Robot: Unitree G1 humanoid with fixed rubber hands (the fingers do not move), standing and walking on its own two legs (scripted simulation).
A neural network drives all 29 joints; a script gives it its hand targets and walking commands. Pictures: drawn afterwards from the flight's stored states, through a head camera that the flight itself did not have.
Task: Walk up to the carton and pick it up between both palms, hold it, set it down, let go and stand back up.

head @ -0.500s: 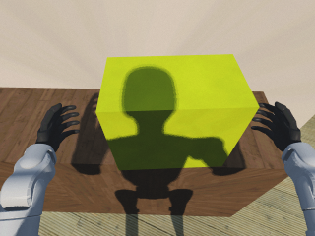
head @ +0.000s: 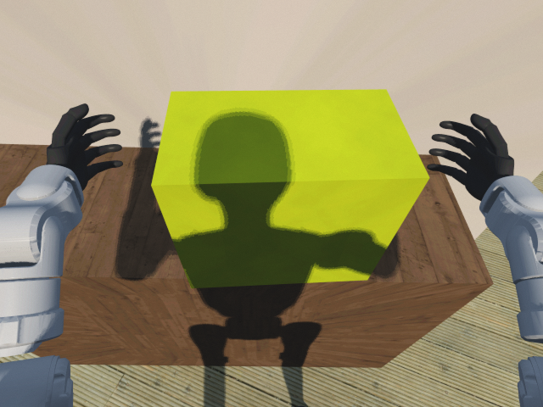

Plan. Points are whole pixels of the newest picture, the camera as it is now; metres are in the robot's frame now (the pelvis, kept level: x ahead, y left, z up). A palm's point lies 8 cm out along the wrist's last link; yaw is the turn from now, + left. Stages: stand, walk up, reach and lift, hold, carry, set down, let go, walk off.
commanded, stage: reach and lift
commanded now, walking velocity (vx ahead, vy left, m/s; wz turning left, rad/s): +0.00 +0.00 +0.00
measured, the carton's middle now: (280, 196) +0.41 -0.04 +0.06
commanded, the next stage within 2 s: none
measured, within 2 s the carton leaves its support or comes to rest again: neither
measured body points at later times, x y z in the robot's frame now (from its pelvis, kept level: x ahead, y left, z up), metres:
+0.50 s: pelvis -0.02 -0.01 +0.00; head +0.02 +0.00 +0.45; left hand +0.44 +0.22 +0.22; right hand +0.41 -0.30 +0.21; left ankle -0.03 +0.15 -0.74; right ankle +0.06 -0.13 -0.74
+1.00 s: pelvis +0.00 +0.00 +0.00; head +0.07 +0.00 +0.44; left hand +0.43 +0.22 +0.10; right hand +0.40 -0.29 +0.09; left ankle -0.03 +0.15 -0.74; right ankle +0.06 -0.13 -0.74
